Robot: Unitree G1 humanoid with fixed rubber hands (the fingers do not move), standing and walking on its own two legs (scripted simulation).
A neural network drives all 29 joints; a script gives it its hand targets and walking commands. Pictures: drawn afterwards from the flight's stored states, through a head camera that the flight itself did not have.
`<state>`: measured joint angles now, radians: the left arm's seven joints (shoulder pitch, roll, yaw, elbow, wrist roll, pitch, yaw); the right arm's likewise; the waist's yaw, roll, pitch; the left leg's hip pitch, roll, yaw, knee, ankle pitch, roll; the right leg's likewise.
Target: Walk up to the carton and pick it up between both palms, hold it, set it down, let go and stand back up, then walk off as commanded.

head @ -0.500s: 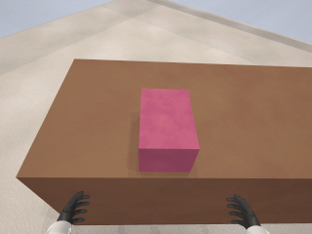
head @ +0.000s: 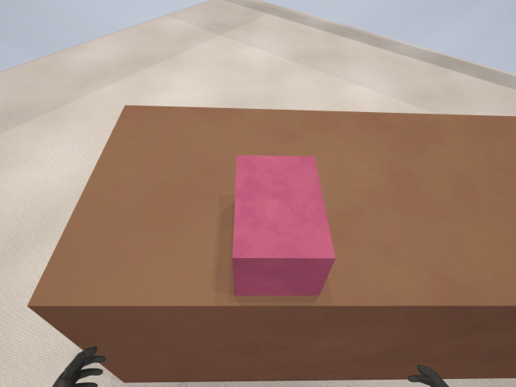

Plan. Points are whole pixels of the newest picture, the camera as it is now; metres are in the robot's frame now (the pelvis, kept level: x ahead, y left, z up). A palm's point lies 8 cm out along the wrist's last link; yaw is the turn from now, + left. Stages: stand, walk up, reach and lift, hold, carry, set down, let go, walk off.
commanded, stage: stand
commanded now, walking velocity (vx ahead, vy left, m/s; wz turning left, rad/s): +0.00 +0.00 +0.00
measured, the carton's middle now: (276, 222) +0.43 -0.04 -0.05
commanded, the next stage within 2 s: walk off in 0.98 s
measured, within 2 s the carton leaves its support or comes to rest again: neither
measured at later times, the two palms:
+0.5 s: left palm out of the picture +0.09 +0.33 -0.10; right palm out of the picture +0.09 -0.30 -0.09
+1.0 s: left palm out of the picture +0.09 +0.33 -0.10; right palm out of the picture +0.09 -0.29 -0.10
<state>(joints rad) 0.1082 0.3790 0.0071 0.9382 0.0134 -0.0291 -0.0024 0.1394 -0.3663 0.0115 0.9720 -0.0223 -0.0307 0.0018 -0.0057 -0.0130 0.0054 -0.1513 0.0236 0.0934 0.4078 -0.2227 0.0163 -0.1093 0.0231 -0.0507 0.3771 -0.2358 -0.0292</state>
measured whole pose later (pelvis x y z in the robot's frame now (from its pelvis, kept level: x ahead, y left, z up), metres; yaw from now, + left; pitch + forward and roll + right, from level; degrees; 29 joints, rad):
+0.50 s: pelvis -0.01 +0.01 +0.00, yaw +0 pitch -2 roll +0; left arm 0.11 0.40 0.01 1.06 0.01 -0.02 0.00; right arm 0.10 -0.38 0.01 1.07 -0.02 -0.03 0.00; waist 0.01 -0.02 0.01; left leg -0.12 0.00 0.10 0.35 -0.19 0.03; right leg -0.09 0.01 -0.05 0.33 -0.20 -0.01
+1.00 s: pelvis -0.01 +0.02 +0.00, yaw +0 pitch -2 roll +0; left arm 0.08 0.40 0.00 1.08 0.01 -0.02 0.00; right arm 0.09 -0.39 0.01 1.10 -0.01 -0.03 0.00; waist 0.00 -0.01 0.02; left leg -0.12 -0.01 0.10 0.33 -0.17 0.04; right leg -0.08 0.00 -0.05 0.31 -0.19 -0.01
